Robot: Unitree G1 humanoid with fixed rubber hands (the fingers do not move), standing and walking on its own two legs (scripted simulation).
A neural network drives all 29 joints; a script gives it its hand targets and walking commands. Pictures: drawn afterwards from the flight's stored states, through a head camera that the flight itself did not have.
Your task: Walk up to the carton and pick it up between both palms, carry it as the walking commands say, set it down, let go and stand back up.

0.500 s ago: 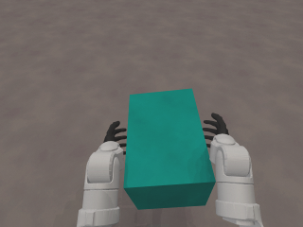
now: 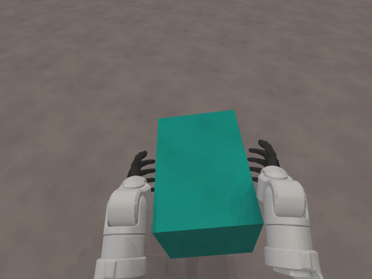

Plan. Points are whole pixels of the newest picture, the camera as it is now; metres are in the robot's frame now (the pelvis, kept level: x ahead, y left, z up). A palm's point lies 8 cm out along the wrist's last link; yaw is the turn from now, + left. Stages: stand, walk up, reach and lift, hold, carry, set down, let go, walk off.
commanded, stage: carry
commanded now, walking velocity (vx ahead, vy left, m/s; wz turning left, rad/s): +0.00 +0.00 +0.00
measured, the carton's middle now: (203, 182) +0.36 -0.01 +0.00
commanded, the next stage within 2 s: none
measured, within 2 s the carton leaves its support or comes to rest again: neither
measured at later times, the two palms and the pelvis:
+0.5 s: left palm (141, 195) +0.25 +0.11 +0.11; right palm (292, 192) +0.25 -0.16 +0.12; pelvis -0.03 -0.01 -0.01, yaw -3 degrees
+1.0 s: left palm (152, 265) +0.14 +0.08 +0.10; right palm out of the picture +0.08 -0.19 +0.11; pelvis -0.18 +0.02 -0.01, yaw -12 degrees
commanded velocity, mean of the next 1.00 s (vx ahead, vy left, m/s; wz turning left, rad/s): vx -0.21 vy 0.00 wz -0.52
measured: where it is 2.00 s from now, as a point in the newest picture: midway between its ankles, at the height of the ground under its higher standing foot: outside the picture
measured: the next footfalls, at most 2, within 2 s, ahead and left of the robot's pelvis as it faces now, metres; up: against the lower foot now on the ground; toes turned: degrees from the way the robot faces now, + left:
left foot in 1.00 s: -0.13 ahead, +0.10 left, +0.00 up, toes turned -8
right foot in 1.46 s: -0.32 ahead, -0.08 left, +0.00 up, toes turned -34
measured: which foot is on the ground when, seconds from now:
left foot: down 0.00-0.58, up 0.60-0.98, down 1.00-1.00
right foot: down 0.00-1.00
